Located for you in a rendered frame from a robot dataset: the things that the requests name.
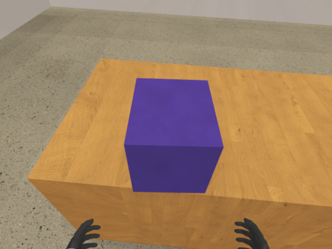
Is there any carton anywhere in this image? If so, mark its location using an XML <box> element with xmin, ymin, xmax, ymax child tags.
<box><xmin>124</xmin><ymin>78</ymin><xmax>224</xmax><ymax>193</ymax></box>

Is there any right robot hand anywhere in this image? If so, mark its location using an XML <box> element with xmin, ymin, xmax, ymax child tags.
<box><xmin>234</xmin><ymin>218</ymin><xmax>270</xmax><ymax>249</ymax></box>

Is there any pedestal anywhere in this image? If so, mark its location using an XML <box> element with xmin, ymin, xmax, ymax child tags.
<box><xmin>27</xmin><ymin>59</ymin><xmax>332</xmax><ymax>249</ymax></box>

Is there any left robot hand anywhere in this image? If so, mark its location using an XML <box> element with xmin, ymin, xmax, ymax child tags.
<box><xmin>66</xmin><ymin>219</ymin><xmax>101</xmax><ymax>249</ymax></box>

